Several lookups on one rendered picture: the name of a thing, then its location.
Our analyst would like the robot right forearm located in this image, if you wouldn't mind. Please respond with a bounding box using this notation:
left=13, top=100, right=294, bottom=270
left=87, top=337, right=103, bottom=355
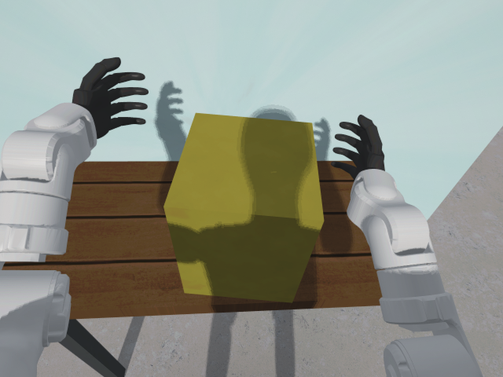
left=347, top=169, right=483, bottom=377

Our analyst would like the robot right upper arm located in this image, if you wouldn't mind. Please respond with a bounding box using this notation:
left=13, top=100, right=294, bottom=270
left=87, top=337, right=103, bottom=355
left=384, top=335, right=480, bottom=377

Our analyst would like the robot left forearm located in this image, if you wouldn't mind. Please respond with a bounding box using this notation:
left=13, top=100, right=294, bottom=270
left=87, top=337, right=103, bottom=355
left=0, top=103, right=97, bottom=270

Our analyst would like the left robot hand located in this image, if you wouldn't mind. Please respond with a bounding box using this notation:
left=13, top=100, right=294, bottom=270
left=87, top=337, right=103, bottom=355
left=72, top=57, right=149, bottom=139

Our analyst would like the right robot hand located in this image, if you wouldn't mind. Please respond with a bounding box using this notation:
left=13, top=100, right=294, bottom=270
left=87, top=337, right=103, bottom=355
left=331, top=115, right=385, bottom=180

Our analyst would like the carton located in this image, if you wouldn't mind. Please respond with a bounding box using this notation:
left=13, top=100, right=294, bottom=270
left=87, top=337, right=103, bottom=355
left=163, top=113, right=324, bottom=303

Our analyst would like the table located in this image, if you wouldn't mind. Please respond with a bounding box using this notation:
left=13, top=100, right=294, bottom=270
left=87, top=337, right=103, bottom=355
left=2, top=161, right=383, bottom=377

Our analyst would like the robot left upper arm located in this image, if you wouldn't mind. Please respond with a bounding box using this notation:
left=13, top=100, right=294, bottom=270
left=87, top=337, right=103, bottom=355
left=0, top=270, right=72, bottom=377

